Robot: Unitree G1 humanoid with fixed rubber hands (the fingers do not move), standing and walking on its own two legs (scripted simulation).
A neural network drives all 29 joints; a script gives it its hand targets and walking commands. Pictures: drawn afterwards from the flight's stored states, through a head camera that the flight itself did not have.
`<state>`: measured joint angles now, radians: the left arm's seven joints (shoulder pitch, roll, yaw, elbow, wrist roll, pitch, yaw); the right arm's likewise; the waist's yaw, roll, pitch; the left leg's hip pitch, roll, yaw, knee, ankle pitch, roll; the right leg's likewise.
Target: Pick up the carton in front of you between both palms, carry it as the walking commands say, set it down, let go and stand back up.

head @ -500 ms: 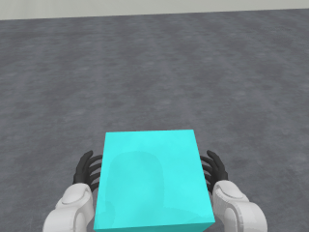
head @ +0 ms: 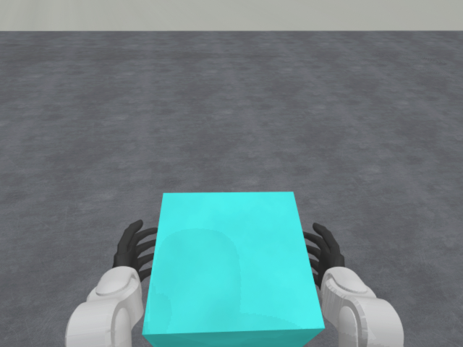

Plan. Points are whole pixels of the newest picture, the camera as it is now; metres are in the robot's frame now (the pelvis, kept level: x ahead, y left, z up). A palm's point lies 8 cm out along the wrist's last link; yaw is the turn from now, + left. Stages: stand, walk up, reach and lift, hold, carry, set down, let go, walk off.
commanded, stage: carry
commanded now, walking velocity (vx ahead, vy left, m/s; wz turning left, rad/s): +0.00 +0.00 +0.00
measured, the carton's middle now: (228, 282) +0.25 +0.00 +0.02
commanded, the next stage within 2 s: none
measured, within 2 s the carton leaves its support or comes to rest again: neither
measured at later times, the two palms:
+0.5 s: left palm (149, 232) +0.33 +0.14 +0.05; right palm (307, 223) +0.35 -0.15 +0.05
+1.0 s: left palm (154, 210) +0.40 +0.15 +0.03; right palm (293, 204) +0.42 -0.15 +0.03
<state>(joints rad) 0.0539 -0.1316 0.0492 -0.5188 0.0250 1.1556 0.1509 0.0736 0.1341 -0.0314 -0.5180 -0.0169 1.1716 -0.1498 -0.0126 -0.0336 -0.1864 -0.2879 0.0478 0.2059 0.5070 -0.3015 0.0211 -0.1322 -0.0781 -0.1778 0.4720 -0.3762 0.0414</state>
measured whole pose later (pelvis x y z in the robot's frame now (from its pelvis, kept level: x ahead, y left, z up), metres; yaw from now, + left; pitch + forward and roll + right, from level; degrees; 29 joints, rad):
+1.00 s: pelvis +0.12 -0.03 -0.01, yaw +4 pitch +4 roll -1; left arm -0.17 -0.14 0.15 0.09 0.21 0.69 0.04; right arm -0.15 0.13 -0.12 0.09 -0.21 0.70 -0.04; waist 0.01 0.00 -0.09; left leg -0.21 0.08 0.16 0.55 -0.41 -0.01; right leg -0.33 -0.02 -0.12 0.56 -0.30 -0.02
